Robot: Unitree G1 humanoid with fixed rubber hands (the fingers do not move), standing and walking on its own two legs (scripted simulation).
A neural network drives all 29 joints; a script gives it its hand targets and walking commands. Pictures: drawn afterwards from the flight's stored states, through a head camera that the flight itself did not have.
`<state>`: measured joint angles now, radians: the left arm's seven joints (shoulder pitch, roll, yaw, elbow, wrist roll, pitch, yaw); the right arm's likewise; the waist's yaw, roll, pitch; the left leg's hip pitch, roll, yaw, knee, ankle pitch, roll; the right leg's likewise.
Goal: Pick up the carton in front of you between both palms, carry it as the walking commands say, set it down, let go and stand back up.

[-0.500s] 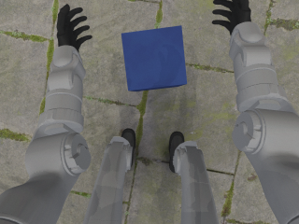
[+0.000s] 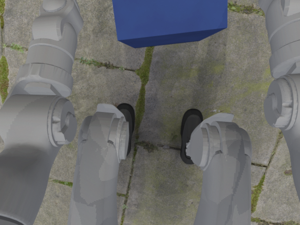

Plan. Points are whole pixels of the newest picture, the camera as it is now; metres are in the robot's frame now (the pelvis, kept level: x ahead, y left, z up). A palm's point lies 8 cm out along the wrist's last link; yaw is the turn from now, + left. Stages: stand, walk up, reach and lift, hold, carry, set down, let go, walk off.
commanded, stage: reach and lift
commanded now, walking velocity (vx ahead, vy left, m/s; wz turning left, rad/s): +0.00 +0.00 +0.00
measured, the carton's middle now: out of the picture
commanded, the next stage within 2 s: none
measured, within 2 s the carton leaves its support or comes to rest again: leaves its support in 1.00 s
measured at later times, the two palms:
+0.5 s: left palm out of the picture +0.54 +0.17 -0.21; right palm out of the picture +0.59 -0.17 -0.21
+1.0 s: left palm out of the picture +0.56 +0.15 -0.20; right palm out of the picture +0.58 -0.15 -0.21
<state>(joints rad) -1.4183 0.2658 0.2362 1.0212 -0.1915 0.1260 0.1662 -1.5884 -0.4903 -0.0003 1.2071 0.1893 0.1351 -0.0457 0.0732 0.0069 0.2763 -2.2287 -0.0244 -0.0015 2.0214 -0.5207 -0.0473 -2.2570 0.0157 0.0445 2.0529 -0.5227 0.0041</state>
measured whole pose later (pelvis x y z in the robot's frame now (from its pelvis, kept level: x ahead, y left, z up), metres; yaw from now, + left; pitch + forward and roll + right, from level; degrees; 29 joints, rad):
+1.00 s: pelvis +0.01 -0.01 -0.05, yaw +1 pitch +37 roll +4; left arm -1.47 0.20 0.35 1.00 -0.07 0.21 0.13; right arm -1.59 -0.37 -0.06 1.14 0.07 0.20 -0.04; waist 0.05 0.03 0.37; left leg -2.27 -0.04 -0.01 2.21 -0.58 -0.07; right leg -2.30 0.01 0.03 2.25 -0.59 -0.02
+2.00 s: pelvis +0.03 +0.00 +0.17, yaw -4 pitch +38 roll +1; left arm -0.78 -0.09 0.48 0.57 0.20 0.41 0.06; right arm -0.86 0.03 -0.40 0.67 -0.23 0.41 -0.03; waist 0.04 0.00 -0.25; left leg -1.66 -0.04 -0.05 1.50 -0.50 -0.05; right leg -1.68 0.05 0.06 1.51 -0.48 0.02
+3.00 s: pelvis +0.09 +0.01 +0.36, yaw -4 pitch -4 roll +0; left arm -0.32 -0.17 0.31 0.42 0.30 0.61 -0.01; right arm -0.32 0.17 -0.32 0.41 -0.31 0.61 0.01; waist 0.00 0.00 -0.01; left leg -0.19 -0.02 -0.06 0.50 -0.24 -0.01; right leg -0.20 0.01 0.07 0.49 -0.22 0.01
